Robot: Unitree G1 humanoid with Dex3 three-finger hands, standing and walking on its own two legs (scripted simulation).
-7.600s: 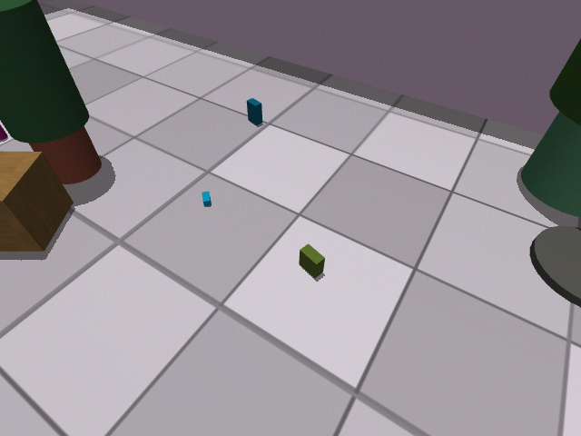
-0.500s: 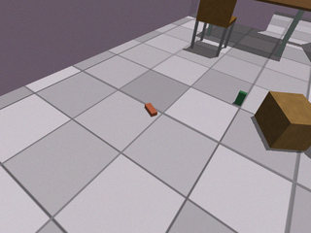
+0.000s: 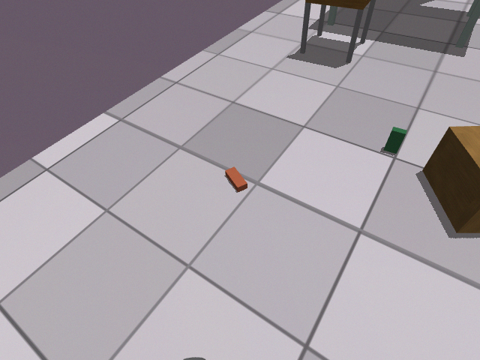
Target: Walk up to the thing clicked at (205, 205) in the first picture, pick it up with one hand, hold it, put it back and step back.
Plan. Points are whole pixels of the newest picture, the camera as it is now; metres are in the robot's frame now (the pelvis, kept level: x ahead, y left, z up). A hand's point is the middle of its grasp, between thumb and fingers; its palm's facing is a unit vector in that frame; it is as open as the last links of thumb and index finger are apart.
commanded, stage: walk up
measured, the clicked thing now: out of the picture +0.12 -1.30 -0.76
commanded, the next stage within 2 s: none
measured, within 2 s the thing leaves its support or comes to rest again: neither
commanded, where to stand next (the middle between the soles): +0.69 +0.02 m, yaw +2 degrees
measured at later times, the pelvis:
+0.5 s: pelvis +0.23 +0.03 +0.00, yaw +1 degrees
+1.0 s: pelvis +0.42 -0.03 +0.01, yaw -7 degrees
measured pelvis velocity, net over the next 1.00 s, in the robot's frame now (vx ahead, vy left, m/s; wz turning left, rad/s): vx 0.42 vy -0.03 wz -0.12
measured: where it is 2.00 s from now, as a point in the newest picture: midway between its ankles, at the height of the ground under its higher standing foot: (229, 237)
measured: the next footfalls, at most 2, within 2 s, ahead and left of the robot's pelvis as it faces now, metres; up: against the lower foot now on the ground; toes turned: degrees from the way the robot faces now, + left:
left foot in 0.22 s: +0.27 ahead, +0.14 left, +0.00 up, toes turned +7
right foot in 0.68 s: +0.47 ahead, -0.13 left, +0.00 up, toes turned -4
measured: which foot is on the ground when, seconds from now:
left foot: up 0.00-0.20, down 0.22-0.72, up 0.74-1.00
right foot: down 0.00-0.26, up 0.28-0.66, down 0.68-1.00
